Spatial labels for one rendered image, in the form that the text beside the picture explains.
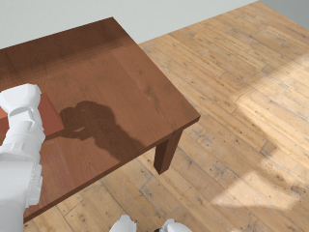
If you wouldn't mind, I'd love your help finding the left robot hand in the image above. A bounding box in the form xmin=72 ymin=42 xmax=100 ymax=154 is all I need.
xmin=0 ymin=83 xmax=44 ymax=131

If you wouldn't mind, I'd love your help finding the table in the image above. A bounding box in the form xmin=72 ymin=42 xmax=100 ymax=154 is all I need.
xmin=0 ymin=16 xmax=201 ymax=223

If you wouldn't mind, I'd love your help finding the left robot forearm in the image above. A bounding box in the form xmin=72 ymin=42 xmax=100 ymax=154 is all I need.
xmin=0 ymin=104 xmax=45 ymax=164

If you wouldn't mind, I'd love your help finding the robot right thigh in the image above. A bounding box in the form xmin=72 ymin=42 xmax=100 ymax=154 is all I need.
xmin=159 ymin=222 xmax=192 ymax=232

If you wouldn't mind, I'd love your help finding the sponge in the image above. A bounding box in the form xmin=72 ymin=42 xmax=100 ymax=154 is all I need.
xmin=0 ymin=92 xmax=64 ymax=136

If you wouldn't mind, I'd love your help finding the robot right shin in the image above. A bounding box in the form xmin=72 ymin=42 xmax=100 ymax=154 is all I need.
xmin=162 ymin=218 xmax=175 ymax=227

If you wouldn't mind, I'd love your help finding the left robot upper arm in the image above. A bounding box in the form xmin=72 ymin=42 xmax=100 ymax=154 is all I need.
xmin=0 ymin=160 xmax=43 ymax=232

